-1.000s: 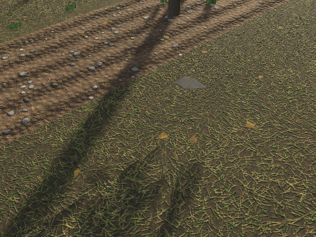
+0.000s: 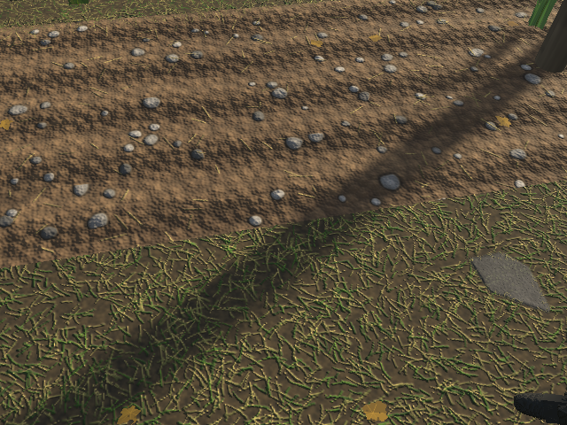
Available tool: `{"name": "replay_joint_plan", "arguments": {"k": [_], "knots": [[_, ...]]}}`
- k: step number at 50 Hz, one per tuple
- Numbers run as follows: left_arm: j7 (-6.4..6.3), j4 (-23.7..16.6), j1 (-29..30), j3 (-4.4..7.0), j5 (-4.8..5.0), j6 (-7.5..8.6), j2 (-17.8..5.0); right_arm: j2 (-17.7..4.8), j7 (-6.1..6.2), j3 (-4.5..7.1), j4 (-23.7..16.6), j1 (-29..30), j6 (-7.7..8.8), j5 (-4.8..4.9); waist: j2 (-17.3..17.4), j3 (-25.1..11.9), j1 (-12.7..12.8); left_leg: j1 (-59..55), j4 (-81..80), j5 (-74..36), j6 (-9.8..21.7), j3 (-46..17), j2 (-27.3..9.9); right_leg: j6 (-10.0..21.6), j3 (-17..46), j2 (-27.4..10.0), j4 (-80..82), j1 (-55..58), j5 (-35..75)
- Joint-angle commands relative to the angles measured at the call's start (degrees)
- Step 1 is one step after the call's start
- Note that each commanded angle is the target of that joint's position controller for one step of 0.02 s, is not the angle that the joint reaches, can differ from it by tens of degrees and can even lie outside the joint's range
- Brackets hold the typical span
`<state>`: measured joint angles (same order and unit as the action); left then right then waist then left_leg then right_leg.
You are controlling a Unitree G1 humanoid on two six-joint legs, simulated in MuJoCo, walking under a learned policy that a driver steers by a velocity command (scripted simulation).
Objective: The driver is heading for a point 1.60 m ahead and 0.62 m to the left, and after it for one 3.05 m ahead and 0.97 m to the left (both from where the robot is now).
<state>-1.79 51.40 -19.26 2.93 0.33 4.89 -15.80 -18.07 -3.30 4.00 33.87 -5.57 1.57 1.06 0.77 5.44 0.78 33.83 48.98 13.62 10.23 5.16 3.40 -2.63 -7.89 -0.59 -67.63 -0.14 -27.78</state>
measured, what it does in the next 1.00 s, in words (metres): goes down, turning left: right foot 0.15 m lower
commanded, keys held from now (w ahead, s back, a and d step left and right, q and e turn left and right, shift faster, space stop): q+shift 0.44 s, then shift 0.16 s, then w+shift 0.40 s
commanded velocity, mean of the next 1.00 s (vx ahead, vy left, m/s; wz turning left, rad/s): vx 0.36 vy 0.00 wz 0.64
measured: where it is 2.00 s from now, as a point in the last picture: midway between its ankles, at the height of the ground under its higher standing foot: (118, 226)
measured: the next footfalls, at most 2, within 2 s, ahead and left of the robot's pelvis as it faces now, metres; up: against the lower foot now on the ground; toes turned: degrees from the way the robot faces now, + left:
right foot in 0.56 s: +0.55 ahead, -0.09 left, -0.15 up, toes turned +44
left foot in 1.36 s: +0.70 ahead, +0.33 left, -0.14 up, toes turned +37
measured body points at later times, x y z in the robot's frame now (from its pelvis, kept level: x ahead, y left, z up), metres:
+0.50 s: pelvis +0.32 -0.06 +0.01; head +0.32 -0.03 +0.46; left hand +0.39 +0.29 -0.04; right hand +0.56 -0.28 -0.06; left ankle +0.13 +0.01 -0.68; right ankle +0.53 -0.09 -0.71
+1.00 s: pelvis +0.51 -0.06 -0.08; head +0.51 -0.08 +0.37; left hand +0.32 +0.10 -0.21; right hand +0.78 -0.17 -0.18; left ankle +0.50 +0.19 -0.70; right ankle +0.52 -0.12 -0.83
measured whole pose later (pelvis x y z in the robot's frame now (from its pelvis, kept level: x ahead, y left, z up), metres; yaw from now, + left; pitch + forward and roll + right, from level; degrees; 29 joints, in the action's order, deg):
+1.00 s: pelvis +0.51 -0.06 -0.08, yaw +36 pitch +2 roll +3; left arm -1.5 54.0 -29.4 0.4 -0.1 3.3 -10.9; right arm -12.9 3.4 4.2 39.9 -14.6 1.4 0.9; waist -1.1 -4.8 4.6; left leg 48.2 63.5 -3.7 -3.3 -4.9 -4.5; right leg 6.3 6.7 5.7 -19.9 -9.3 -11.9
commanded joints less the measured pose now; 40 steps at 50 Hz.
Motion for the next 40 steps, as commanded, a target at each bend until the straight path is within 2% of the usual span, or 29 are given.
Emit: {"name": "replay_joint_plan", "arguments": {"k": [1, 2, 3, 4, 6, 8, 10, 11, 12, 13, 14, 17, 19, 21, 23, 25, 26, 28, 29, 30, 31, 32, 33, 34, 35, 37, 38, 39, 40], "knots": [[1.92, -13.45, 4.24, 0.92, 1.02, 4.80, -10.62, -11.23, 0.47, 3.22, -2.63, -16.95, 0.74, -2.68, 10.98, -22.76, -5.46, -51.92, -28.64, -21.55, 17.22, -54.66, -19.23, 2.21, 18.74, 5.31, -26.64, -43.24, -7.25], [1.43, -14.65, 8.53, 1.05, 1.90, 4.46, -9.79, -11.39, 0.20, 3.45, -2.39, -13.73, 1.94, -2.00, 1.84, -11.12, -2.45, -41.13, -30.43, -18.48, 14.99, -50.28, -16.97, 2.56, 17.14, 4.28, -19.89, -45.28, -4.36], [0.63, -13.37, 8.10, 1.25, 0.76, 3.23, -9.16, -10.31, -0.01, 3.28, -3.04, -9.01, 2.61, -0.90, -5.84, -7.63, 0.91, -32.34, -29.39, -21.01, 11.88, -45.24, -14.82, 2.20, 17.08, 1.39, -14.94, -41.59, -1.00], [0.25, -12.34, 6.26, 1.68, 0.02, 1.91, -9.99, -10.47, 0.22, 3.25, -4.32, -6.01, 2.72, -0.65, -6.90, -6.73, 2.73, -24.87, -28.12, -29.88, 10.76, -40.44, -13.55, 1.20, 17.44, 0.16, -11.30, -36.57, 1.11], [-0.15, -12.96, 7.98, 2.16, -1.13, -0.16, -10.28, -8.62, 1.56, 2.62, -4.54, -4.83, 2.11, -0.01, -6.40, -5.87, 3.45, -15.04, -28.22, -38.92, 7.72, -31.60, -8.95, -0.41, 16.56, -1.52, 0.93, -29.11, 3.44], [-0.43, -15.45, 13.91, 1.00, -2.25, -0.64, -5.96, -8.39, 3.94, 2.65, -3.17, -6.59, 0.42, 0.42, -3.55, -7.31, 1.81, -13.68, -25.08, -47.76, 5.18, -25.70, -3.77, -1.26, 13.89, 1.01, 11.94, -27.63, 10.12], [0.49, -16.57, 15.89, 0.00, -2.73, -1.24, -2.91, -9.46, 6.13, 3.30, -2.41, -7.99, -2.74, 0.31, -1.05, -14.08, 0.94, -15.97, -19.72, -56.49, 0.33, -22.96, -1.09, -0.74, 11.57, 4.22, 16.76, -24.21, 22.72], [1.42, -15.17, 13.49, 0.30, -2.94, -1.28, -4.17, -9.85, 7.19, 3.38, -3.37, -7.11, -3.92, -0.49, -0.01, -18.94, 1.10, -17.64, -16.73, -57.98, -1.60, -23.41, -1.44, -0.31, 11.56, 4.91, 11.97, -21.69, 31.09], [1.86, -15.10, 13.86, 0.64, -2.62, -1.43, -5.17, -8.78, 7.80, 2.90, -4.59, -5.84, -4.69, -0.33, -0.10, -19.75, 1.04, -18.06, -15.26, -56.02, -2.05, -24.70, -1.54, -0.50, 12.52, 5.09, 10.58, -23.11, 30.78], [2.59, -15.23, 15.90, 1.84, -0.60, -1.18, -6.94, -8.11, 8.30, 2.66, -2.81, -12.39, -4.25, 0.41, 1.10, -17.58, -1.26, -26.92, -15.42, -43.57, 0.62, -31.49, -3.67, -0.77, 17.64, 5.51, 7.43, -34.79, 26.99], [2.70, -16.43, 19.68, 2.12, 0.47, -1.10, -7.80, -6.86, 8.49, 2.28, -2.30, -15.07, -3.75, 1.10, 2.17, -12.60, -2.60, -32.93, -16.02, -37.66, 2.38, -35.99, -6.16, -0.54, 19.59, 4.66, 6.80, -45.29, 19.83], [3.04, -20.37, 29.62, 2.48, 0.32, 0.65, -8.88, -6.53, 9.25, 2.49, -1.34, -18.78, -3.07, 1.74, 5.18, -6.64, -5.98, -42.17, -14.27, -25.69, 3.56, -44.06, -8.89, 0.36, 22.76, 2.75, 12.93, -59.99, 14.89], [3.73, -22.48, 32.82, 2.06, -1.50, 1.63, -7.09, -6.67, 10.13, 2.40, -1.57, -14.57, -3.81, 1.90, 5.46, -5.46, -5.17, -29.70, -12.66, -14.56, 0.53, -39.67, -2.35, 0.52, 19.95, 5.25, 27.16, -47.35, 30.07], [4.48, -21.00, 28.69, 1.63, -1.65, 1.85, -4.88, -6.61, 10.41, 2.26, -1.91, -11.53, -4.07, 0.78, 6.08, -6.86, -4.35, -18.70, -11.81, -7.33, -2.20, -37.03, 1.98, 0.16, 18.47, 6.85, 34.92, -29.89, 42.22], [4.59, -19.35, 22.15, 2.35, 0.30, 1.04, -5.89, -5.31, 10.78, 1.80, -2.50, -8.94, -4.03, 0.23, 8.00, -7.74, -1.93, -12.86, -8.69, -1.02, -4.36, -36.95, 3.03, -1.22, 20.70, 4.77, 38.02, -16.39, 47.78], [4.82, -16.83, 16.84, 3.03, 1.32, 0.45, -6.73, -3.21, 10.92, 1.06, -1.78, -11.11, -4.02, 0.25, 5.43, -6.83, -2.50, -19.97, -1.01, 5.43, -6.08, -35.86, 3.75, -2.00, 24.06, -0.84, 48.61, -14.67, 54.81], [4.76, -14.53, 12.56, 3.34, 1.62, 0.56, -6.45, -2.20, 10.87, 0.79, -1.08, -11.78, -4.24, 0.97, 2.93, -6.69, -1.66, -22.08, 5.69, 8.45, -7.26, -33.94, 4.81, -2.80, 23.28, -3.17, 56.07, -11.99, 61.38], [4.50, -8.11, -2.58, 4.18, 0.89, 0.55, -6.37, 1.72, 7.90, -1.00, 0.95, -13.06, -3.85, -0.38, -3.81, -8.74, 3.63, -15.26, 24.67, 22.95, -9.99, -24.34, 7.64, -3.98, 19.49, -7.21, 59.87, 4.44, 69.14], [5.06, -6.47, -7.61, 3.63, -1.05, 1.18, -7.66, 5.28, 6.00, -1.73, 1.80, -16.24, -3.10, -1.01, -12.48, -13.02, 2.81, 0.68, 41.76, 41.28, -11.74, -21.17, 11.20, -4.10, 21.03, -9.35, 41.18, 19.84, 92.80], [5.30, -5.30, -8.20, 3.86, -2.34, 1.22, -10.83, 6.75, 5.28, -1.77, 2.35, -26.60, -2.82, 1.30, -23.78, -17.20, -2.49, 14.90, 62.47, 44.93, -15.15, -23.13, 13.14, 2.68, 34.74, -16.37, 34.68, 29.70, 107.88], [5.31, -4.56, -8.39, 3.64, -1.89, 0.29, -10.92, 3.05, 5.03, -1.24, 5.76, -32.97, -2.86, 1.98, -21.49, -20.90, -3.44, 21.98, 69.74, 41.12, -16.05, -22.33, 8.19, 8.25, 38.02, -20.14, 32.35, 30.63, 90.33], [4.67, -3.85, -5.69, 3.32, -1.06, -0.64, -11.36, 0.74, 4.90, -1.08, 5.72, -32.44, -2.59, 2.11, -16.30, -22.12, -4.54, 21.36, 72.08, 33.66, -15.05, -20.02, 3.50, 14.69, 41.88, -22.25, 37.05, 22.50, 50.55], [3.14, -3.18, -4.28, 3.50, 0.22, -2.00, -11.11, -1.63, 5.81, -0.30, 4.39, -23.66, -3.02, 3.06, -8.69, -17.51, -2.39, 25.11, 69.20, 23.50, -13.27, -13.69, -0.08, 13.89, 47.72, -21.21, 49.47, 12.32, 1.30], [1.93, -3.94, -2.34, 2.58, 0.36, -3.01, -9.07, -5.06, 6.67, 0.40, 2.49, -14.51, -3.78, 2.71, -5.12, -10.12, 0.15, 25.18, 66.43, 19.48, -11.97, -10.79, -1.32, 13.16, 47.73, -19.49, 55.22, 0.50, -20.37], [1.08, -4.97, 2.38, 1.77, 0.19, -2.80, -8.59, -4.84, 6.95, 0.20, 0.69, -9.72, -3.88, 0.76, -4.70, -5.73, -1.01, 19.94, 61.81, 14.14, -9.40, -11.81, -2.87, 9.17, 45.93, -16.32, 58.23, -12.22, -23.47], [0.60, -3.24, 0.75, 1.73, -0.38, -1.78, -9.21, -0.93, 6.97, -0.53, 1.81, -11.03, -2.79, -2.12, -9.87, -3.07, -1.91, 14.10, 55.40, 7.88, -8.13, -7.88, -3.31, 5.18, 37.56, -9.19, 59.76, -21.00, -16.56], [0.73, -1.39, -2.23, 0.81, -0.13, -1.14, -5.46, 0.83, 6.82, -0.64, 1.65, -9.89, -1.29, -1.83, -9.55, -2.14, -1.15, 17.04, 53.10, 2.70, -7.54, -10.08, -4.71, 5.17, 35.30, -8.43, 57.42, -19.39, -10.79], [1.15, -1.16, -2.76, 0.10, -0.46, -0.52, -3.80, 0.42, 6.55, -0.18, 2.51, -10.73, -0.37, -0.84, -7.77, -2.22, -1.84, 18.37, 46.09, -4.48, -7.31, -10.35, -5.41, 4.54, 32.30, -6.80, 55.86, -18.32, -7.58], [1.36, -0.23, -4.97, 0.01, -0.52, -0.26, -3.03, 1.98, 6.43, -0.39, 2.98, -10.28, 0.14, -0.79, -8.01, -3.07, -0.75, 20.82, 45.38, -5.97, -7.61, -9.43, -6.03, 5.07, 33.02, -7.26, 55.47, -16.55, -7.32]]}}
